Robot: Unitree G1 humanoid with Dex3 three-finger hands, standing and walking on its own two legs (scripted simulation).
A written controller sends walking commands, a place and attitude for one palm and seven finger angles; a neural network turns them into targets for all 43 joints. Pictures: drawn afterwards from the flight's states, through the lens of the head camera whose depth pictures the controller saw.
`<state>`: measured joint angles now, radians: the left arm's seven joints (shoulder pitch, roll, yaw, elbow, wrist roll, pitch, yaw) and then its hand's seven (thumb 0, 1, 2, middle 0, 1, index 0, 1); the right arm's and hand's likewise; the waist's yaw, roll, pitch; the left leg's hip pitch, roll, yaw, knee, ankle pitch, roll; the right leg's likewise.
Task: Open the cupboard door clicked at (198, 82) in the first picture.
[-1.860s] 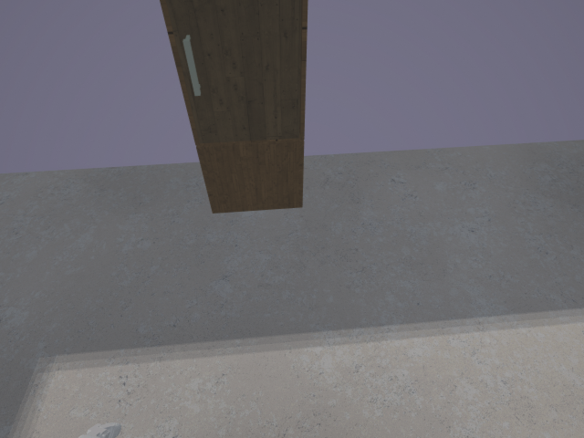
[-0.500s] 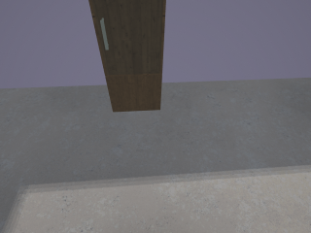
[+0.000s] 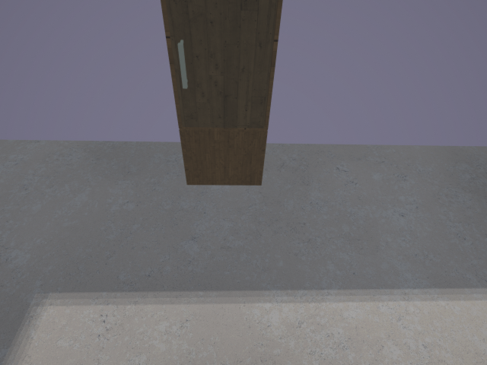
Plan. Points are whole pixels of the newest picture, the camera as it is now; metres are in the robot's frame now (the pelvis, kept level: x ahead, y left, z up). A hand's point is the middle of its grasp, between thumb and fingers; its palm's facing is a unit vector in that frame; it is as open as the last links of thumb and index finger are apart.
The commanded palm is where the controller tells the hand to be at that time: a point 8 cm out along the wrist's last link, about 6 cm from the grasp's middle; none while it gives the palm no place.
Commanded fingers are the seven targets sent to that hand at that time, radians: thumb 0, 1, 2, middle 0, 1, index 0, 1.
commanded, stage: walk to a spot facing it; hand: left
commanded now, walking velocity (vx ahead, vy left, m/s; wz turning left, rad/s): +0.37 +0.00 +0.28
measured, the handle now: (183, 64) +1.18 +0.30 -0.03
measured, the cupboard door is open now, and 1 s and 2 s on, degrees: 0 0 0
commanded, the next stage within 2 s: take the last steps up to it in 0.64 s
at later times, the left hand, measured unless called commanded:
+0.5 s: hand (149, 324) +0.24 +0.21 -0.17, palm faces +0.03 -0.98 -0.18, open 7.3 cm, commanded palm none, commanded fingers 0.00 0.90 0.90 -0.20 -0.30 -0.20 -0.30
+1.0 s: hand (156, 298) +0.31 +0.21 -0.20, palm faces +0.26 -0.95 -0.17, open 7.3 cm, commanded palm none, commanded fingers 0.00 0.90 0.90 -0.20 -0.30 -0.20 -0.30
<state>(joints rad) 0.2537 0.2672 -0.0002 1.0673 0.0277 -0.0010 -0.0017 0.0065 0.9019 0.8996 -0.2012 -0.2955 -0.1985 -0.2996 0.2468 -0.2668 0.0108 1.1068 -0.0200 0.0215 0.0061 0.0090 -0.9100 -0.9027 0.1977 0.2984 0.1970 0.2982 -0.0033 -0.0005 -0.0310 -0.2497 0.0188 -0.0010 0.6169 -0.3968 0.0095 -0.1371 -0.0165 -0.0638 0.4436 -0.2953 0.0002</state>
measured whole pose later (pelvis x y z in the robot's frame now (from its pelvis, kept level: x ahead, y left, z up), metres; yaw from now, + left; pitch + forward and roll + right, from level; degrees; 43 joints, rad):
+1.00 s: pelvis +0.38 +0.04 -0.01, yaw +11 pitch -1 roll -2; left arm 0.36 0.20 0.04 1.10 0.03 -0.03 0.01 0.00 0.92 0.90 -0.20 -0.30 -0.20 -0.30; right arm 0.12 -0.19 -0.04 0.98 -0.03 -0.05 0.02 0.01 -0.92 -0.90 0.19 0.30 0.19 0.30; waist 0.03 -0.02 0.02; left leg -0.37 0.09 0.15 0.61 -0.21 0.02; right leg -0.14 -0.09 -0.22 0.61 -0.41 0.02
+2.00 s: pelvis +0.64 +0.06 +0.00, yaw +4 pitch -1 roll +0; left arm 0.25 0.16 0.03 1.06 0.02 0.04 0.03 0.01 0.91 0.90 -0.20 -0.30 -0.20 -0.30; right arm 0.12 -0.14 -0.03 1.03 -0.01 0.01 -0.04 0.01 -0.93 -0.90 0.20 0.30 0.20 0.30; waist 0.02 -0.03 0.08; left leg -0.33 0.06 0.12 0.49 -0.14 0.03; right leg -0.31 -0.03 -0.06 0.85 -0.53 0.02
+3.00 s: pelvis +0.59 +0.04 +0.00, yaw +5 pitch -1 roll +0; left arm 0.31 0.12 -0.01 1.11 0.02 -0.02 0.03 0.01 0.90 0.90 -0.20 -0.30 -0.20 -0.30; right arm 0.33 -0.15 0.01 1.06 -0.01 -0.01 -0.02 0.01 -0.92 -0.90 0.20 0.30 0.20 0.30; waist -0.01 0.04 0.00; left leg -0.22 0.01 0.04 0.52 -0.28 0.01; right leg -0.24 -0.04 -0.09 0.51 -0.25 0.00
